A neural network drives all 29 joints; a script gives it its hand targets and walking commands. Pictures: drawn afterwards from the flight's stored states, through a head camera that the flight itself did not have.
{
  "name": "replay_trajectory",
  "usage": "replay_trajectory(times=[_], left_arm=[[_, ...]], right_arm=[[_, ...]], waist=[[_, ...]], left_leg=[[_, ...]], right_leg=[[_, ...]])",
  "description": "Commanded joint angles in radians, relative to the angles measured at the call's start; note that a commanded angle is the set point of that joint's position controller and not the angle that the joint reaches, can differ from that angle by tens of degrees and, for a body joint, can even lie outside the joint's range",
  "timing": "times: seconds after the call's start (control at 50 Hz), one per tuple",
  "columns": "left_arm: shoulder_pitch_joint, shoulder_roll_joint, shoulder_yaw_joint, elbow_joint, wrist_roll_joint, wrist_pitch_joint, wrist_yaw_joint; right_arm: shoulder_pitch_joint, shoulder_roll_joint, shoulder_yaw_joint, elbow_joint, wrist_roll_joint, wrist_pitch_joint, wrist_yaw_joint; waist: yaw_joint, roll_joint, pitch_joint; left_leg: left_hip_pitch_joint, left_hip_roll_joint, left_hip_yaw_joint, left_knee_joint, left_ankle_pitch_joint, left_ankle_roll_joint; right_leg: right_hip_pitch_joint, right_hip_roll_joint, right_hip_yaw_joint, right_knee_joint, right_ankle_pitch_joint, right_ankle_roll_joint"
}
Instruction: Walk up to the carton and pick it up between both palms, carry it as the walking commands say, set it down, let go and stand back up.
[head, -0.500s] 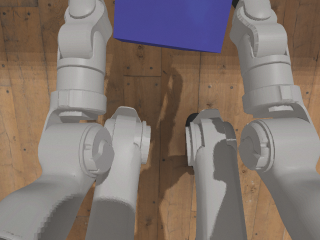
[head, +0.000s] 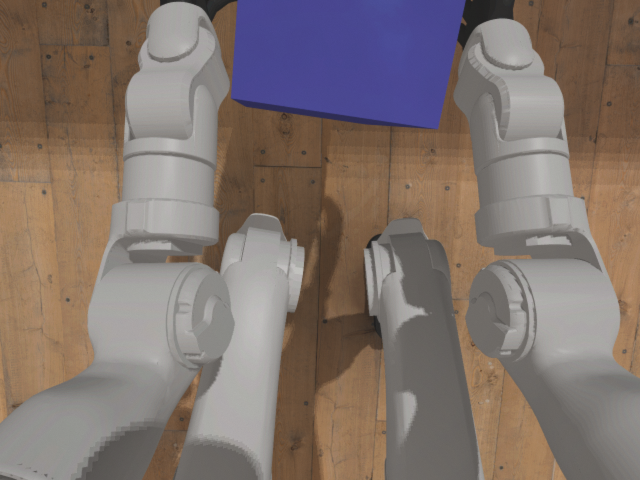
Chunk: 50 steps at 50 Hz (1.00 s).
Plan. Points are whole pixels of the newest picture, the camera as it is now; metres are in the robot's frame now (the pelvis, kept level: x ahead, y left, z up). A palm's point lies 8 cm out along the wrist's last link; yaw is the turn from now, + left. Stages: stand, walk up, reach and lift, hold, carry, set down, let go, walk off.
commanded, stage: reach and lift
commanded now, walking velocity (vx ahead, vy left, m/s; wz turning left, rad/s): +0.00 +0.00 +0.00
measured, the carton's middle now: (329, 35) +0.54 +0.01 -0.18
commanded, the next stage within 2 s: none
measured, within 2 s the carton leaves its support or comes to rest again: neither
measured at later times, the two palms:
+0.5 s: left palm out of the picture +0.52 +0.13 -0.03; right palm (521, 14) +0.52 -0.13 -0.05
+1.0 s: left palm out of the picture +0.50 +0.14 +0.04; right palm out of the picture +0.50 -0.13 +0.02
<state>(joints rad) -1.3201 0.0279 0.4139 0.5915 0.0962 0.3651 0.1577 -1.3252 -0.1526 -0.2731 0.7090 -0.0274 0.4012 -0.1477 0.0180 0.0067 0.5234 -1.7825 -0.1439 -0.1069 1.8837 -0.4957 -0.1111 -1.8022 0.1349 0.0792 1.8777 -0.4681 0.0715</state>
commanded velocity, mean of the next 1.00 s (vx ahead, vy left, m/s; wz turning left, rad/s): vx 0.00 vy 0.00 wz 0.00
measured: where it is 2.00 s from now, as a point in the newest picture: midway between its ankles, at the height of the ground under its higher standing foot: (321, 305)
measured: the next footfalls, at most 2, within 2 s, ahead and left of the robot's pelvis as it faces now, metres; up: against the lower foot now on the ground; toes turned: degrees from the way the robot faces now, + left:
none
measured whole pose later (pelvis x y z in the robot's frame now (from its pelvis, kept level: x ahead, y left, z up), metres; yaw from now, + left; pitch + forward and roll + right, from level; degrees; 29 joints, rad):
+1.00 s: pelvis +0.00 +0.00 +0.11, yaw +0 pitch +14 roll +1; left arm -1.15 -0.03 0.40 0.55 0.12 0.39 0.15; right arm -1.14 -0.07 -0.31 0.64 -0.07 0.42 -0.14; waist 0.03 0.00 0.52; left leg -1.33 -0.13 -0.13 1.54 -0.44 -0.09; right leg -1.35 0.13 0.11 1.54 -0.42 0.06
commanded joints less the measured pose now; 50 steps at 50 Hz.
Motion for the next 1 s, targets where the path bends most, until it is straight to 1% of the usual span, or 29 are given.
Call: replay_trajectory(times=[0.0,0.04,0.06,0.08,0.1,0.12,0.14,0.2,0.22,0.26,0.3,0.32,0.38,0.48,0.52,0.54,0.58,0.6,0.64,0.66,0.68,0.74,0.76,0.82,0.84,0.88,0.92,0.94,0.98], left_arm=[[-0.701,-1.146,-0.636,-0.032,-0.174,0.008,-0.246],[-0.693,-1.15,-0.624,-0.011,-0.175,0.012,-0.252],[-0.673,-1.159,-0.611,0.003,-0.163,0.017,-0.255],[-0.647,-1.153,-0.61,-0.016,-0.16,0.02,-0.25],[-0.689,-1.172,-0.654,-0.045,-0.182,0.023,-0.251],[-0.68,-1.205,-0.649,-0.011,-0.178,0.026,-0.251],[-0.643,-1.192,-0.672,-0.05,-0.179,0.022,-0.247],[-0.683,-1.179,-0.652,-0.052,-0.18,0.02,-0.242],[-0.616,-1.19,-0.635,-0.004,-0.16,0.031,-0.247],[-0.632,-1.198,-0.614,0.021,-0.14,0.028,-0.25],[-0.638,-1.207,-0.669,-0.067,-0.174,0.025,-0.247],[-0.655,-1.178,-0.652,-0.02,-0.156,0.021,-0.251],[-0.627,-1.167,-0.693,-0.127,-0.186,0.009,-0.251],[-0.602,-1.213,-0.631,0.025,-0.144,0.029,-0.249],[-0.551,-1.223,-0.641,0.004,-0.139,0.033,-0.252],[-0.609,-1.211,-0.656,-0.029,-0.156,0.022,-0.253],[-0.532,-1.238,-0.661,-0.002,-0.153,0.025,-0.255],[-0.534,-1.201,-0.639,-0.017,-0.146,0.019,-0.248],[-0.585,-1.192,-0.679,-0.067,-0.155,0.017,-0.251],[-0.533,-1.21,-0.679,-0.024,-0.158,0.02,-0.25],[-0.549,-1.219,-0.682,-0.061,-0.159,0.019,-0.253],[-0.525,-1.203,-0.695,-0.029,-0.168,0.021,-0.248],[-0.52,-1.189,-0.692,-0.032,-0.151,0.026,-0.247],[-0.576,-1.199,-0.697,-0.085,-0.173,0.016,-0.247],[-0.528,-1.195,-0.715,-0.1,-0.166,0.015,-0.242],[-0.534,-1.192,-0.695,-0.06,-0.16,0.013,-0.237],[-0.506,-1.249,-0.672,-0.024,-0.156,0.026,-0.238],[-0.53,-1.207,-0.684,-0.075,-0.162,0.02,-0.242],[-0.441,-1.234,-0.667,-0.003,-0.137,0.026,-0.245]], right_arm=[[-0.908,1.156,0.558,-0.243,0.181,-0.069,0.261],[-0.915,1.171,0.559,-0.281,0.172,-0.07,0.261],[-0.835,1.196,0.52,-0.188,0.142,-0.058,0.267],[-0.888,1.198,0.543,-0.262,0.172,-0.06,0.267],[-0.845,1.17,0.554,-0.253,0.156,-0.061,0.264],[-0.871,1.164,0.529,-0.237,0.154,-0.067,0.266],[-0.869,1.174,0.559,-0.314,0.172,-0.069,0.262],[-0.8,1.184,0.516,-0.23,0.136,-0.051,0.258],[-0.836,1.196,0.514,-0.235,0.154,-0.059,0.267],[-0.816,1.182,0.506,-0.182,0.12,-0.054,0.27],[-0.828,1.196,0.556,-0.282,0.15,-0.062,0.266],[-0.775,1.206,0.512,-0.188,0.129,-0.055,0.27],[-0.822,1.235,0.607,-0.34,0.172,-0.063,0.26],[-0.798,1.178,0.523,-0.225,0.122,-0.056,0.259],[-0.794,1.192,0.544,-0.262,0.135,-0.059,0.268],[-0.773,1.25,0.554,-0.229,0.135,-0.053,0.265],[-0.805,1.21,0.573,-0.304,0.158,-0.069,0.263],[-0.774,1.23,0.563,-0.271,0.151,-0.065,0.265],[-0.717,1.263,0.542,-0.211,0.13,-0.049,0.266],[-0.74,1.238,0.563,-0.254,0.144,-0.056,0.264],[-0.763,1.223,0.575,-0.318,0.139,-0.063,0.253],[-0.707,1.231,0.578,-0.228,0.13,-0.044,0.26],[-0.723,1.26,0.578,-0.252,0.153,-0.049,0.258],[-0.696,1.257,0.572,-0.242,0.138,-0.046,0.258],[-0.738,1.241,0.6,-0.344,0.156,-0.059,0.254],[-0.684,1.245,0.56,-0.213,0.138,-0.05,0.258],[-0.72,1.231,0.559,-0.271,0.124,-0.056,0.258],[-0.745,1.234,0.579,-0.322,0.145,-0.063,0.25],[-0.665,1.22,0.539,-0.257,0.099,-0.053,0.262]], waist=[[0.023,-0.031,-2.274],[0.036,-0.052,-2.28],[0.018,-0.06,-2.22],[0.04,-0.061,-2.261],[-0.003,-0.043,-2.298],[-0.008,-0.004,-2.258],[0.004,-0.013,-2.33],[-0.026,-0.038,-2.261],[0.018,0.008,-2.242],[-0.006,-0.015,-2.153],[0.003,-0.013,-2.308],[0.006,-0.008,-2.193],[0.045,-0.056,-2.351],[-0.009,-0.023,-2.171],[0.024,-0.006,-2.244],[0.016,-0.049,-2.242],[0.006,-0.031,-2.268],[0.044,-0.018,-2.216],[0.005,-0.045,-2.244],[0.031,-0.027,-2.218],[0.002,-0.04,-2.299],[0.007,-0.072,-2.204],[0.051,-0.017,-2.197],[0.016,-0.04,-2.247],[0.037,-0.01,-2.265],[0.03,-0.034,-2.143],[0.004,-0.043,-2.184],[0.029,-0.023,-2.217],[0.0,-0.042,-2.153]], left_leg=[[0.599,-0.037,0.185,-0.174,0.163,0.07],[0.616,-0.04,0.187,-0.198,0.162,0.072],[0.603,-0.041,0.171,-0.219,0.122,0.076],[0.681,-0.041,0.171,-0.237,0.176,0.076],[0.66,-0.031,0.175,-0.205,0.187,0.066],[0.672,-0.039,0.17,-0.237,0.173,0.063],[0.716,-0.041,0.18,-0.228,0.211,0.06],[0.713,-0.035,0.168,-0.263,0.166,0.064],[0.716,-0.039,0.163,-0.277,0.16,0.059],[0.651,-0.034,0.171,-0.273,0.119,0.066],[0.749,-0.04,0.168,-0.291,0.183,0.058],[0.695,-0.037,0.168,-0.31,0.137,0.059],[0.77,-0.049,0.172,-0.317,0.238,0.068],[0.714,-0.039,0.171,-0.351,0.103,0.066],[0.813,-0.041,0.155,-0.372,0.182,0.064],[0.786,-0.039,0.157,-0.371,0.16,0.073],[0.809,-0.04,0.16,-0.372,0.189,0.066],[0.803,-0.042,0.167,-0.387,0.164,0.068],[0.809,-0.041,0.155,-0.408,0.161,0.069],[0.841,-0.041,0.149,-0.419,0.18,0.073],[0.855,-0.043,0.159,-0.403,0.203,0.065],[0.835,-0.045,0.153,-0.427,0.173,0.067],[0.861,-0.038,0.163,-0.455,0.179,0.068],[0.901,-0.043,0.147,-0.469,0.185,0.069],[0.92,-0.045,0.161,-0.469,0.212,0.067],[0.878,-0.033,0.146,-0.484,0.133,0.072],[0.967,-0.036,0.14,-0.523,0.147,0.073],[0.948,-0.033,0.155,-0.505,0.151,0.074],[0.951,-0.034,0.13,-0.539,0.15,0.071]], right_leg=[[0.643,0.039,-0.146,-0.187,0.118,-0.035],[0.679,0.036,-0.14,-0.208,0.118,-0.031],[0.625,0.043,-0.158,-0.212,0.083,-0.032],[0.66,0.04,-0.162,-0.218,0.124,-0.026],[0.678,0.043,-0.145,-0.22,0.142,-0.04],[0.639,0.038,-0.156,-0.236,0.125,-0.041],[0.688,0.048,-0.159,-0.231,0.161,-0.037],[0.717,0.038,-0.152,-0.27,0.125,-0.037],[0.692,0.035,-0.149,-0.26,0.115,-0.037],[0.665,0.039,-0.141,-0.29,0.074,-0.04],[0.75,0.044,-0.15,-0.284,0.145,-0.04],[0.705,0.041,-0.148,-0.306,0.105,-0.042],[0.842,0.05,-0.138,-0.307,0.199,-0.025],[0.79,0.039,-0.126,-0.371,0.064,-0.042],[0.813,0.044,-0.134,-0.367,0.133,-0.039],[0.831,0.046,-0.131,-0.376,0.116,-0.033],[0.846,0.051,-0.13,-0.386,0.142,-0.028],[0.83,0.049,-0.123,-0.389,0.124,-0.037],[0.862,0.048,-0.129,-0.402,0.127,-0.032],[0.847,0.049,-0.124,-0.405,0.142,-0.034],[0.921,0.054,-0.123,-0.417,0.164,-0.033],[0.886,0.052,-0.135,-0.437,0.13,-0.022],[0.922,0.045,-0.114,-0.447,0.14,-0.03],[0.956,0.049,-0.113,-0.469,0.156,-0.033],[0.982,0.051,-0.11,-0.469,0.187,-0.023],[0.932,0.042,-0.101,-0.488,0.092,-0.035],[0.952,0.044,-0.111,-0.527,0.093,-0.037],[1.015,0.038,-0.084,-0.529,0.105,-0.035],[0.982,0.043,-0.115,-0.532,0.108,-0.03]])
